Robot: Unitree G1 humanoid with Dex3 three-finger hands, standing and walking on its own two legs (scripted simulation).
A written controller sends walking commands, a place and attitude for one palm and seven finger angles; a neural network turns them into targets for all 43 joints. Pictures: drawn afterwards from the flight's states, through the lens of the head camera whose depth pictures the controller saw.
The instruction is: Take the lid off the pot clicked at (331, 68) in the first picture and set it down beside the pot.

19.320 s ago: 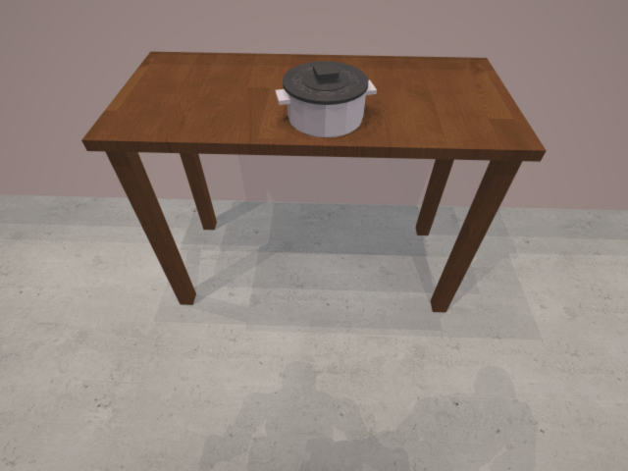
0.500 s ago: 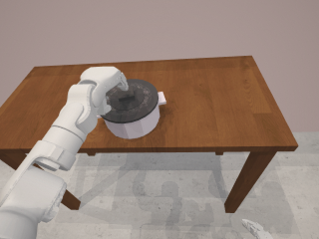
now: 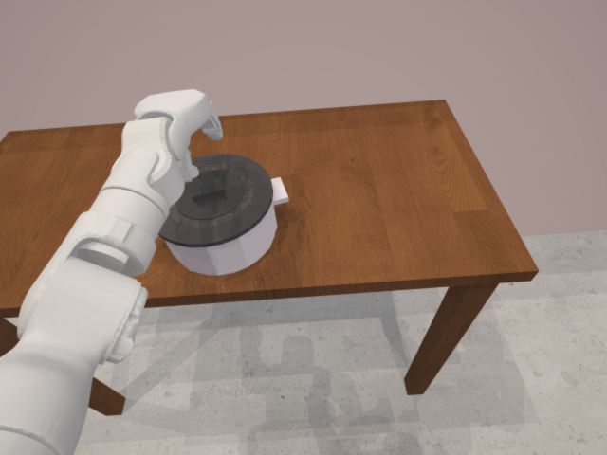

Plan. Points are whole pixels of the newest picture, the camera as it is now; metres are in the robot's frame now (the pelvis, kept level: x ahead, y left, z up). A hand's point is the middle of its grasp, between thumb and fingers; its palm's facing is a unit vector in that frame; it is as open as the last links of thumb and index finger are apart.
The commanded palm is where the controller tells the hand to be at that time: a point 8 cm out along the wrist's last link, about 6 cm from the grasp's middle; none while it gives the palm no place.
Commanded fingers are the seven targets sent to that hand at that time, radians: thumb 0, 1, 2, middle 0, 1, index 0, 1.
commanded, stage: move the open hand above the knob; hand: left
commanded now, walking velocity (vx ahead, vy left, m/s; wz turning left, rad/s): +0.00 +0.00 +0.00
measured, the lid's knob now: (206, 185) +0.49 +0.13 +0.09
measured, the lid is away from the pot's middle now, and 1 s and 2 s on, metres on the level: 0.00 0.00 0.00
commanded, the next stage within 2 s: lower the open fingers around the knob in 0.62 s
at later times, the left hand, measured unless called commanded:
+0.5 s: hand (195, 156) +0.45 +0.12 +0.18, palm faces -0.20 -0.03 -0.98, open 9.9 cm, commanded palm +0.45 +0.13 +0.22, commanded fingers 0.00 -0.32 1.52 -0.86 -0.08 -0.86 -0.08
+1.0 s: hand (196, 178) +0.45 +0.13 +0.14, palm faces -0.32 -0.05 -0.94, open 10.0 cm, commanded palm +0.44 +0.13 +0.20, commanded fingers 0.00 -0.32 1.52 -0.86 -0.08 -0.86 -0.08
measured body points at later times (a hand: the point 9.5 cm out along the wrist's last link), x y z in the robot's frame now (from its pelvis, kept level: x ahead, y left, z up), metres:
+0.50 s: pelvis -0.01 +0.00 +0.00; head +0.01 -0.03 +0.45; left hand +0.46 +0.12 +0.23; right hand +0.12 -0.23 -0.13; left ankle -0.04 +0.08 -0.74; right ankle +0.00 -0.12 -0.74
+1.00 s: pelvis -0.01 +0.00 +0.00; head +0.01 -0.03 +0.45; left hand +0.46 +0.13 +0.20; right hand +0.07 -0.26 -0.13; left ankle -0.04 +0.08 -0.74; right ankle +0.00 -0.12 -0.74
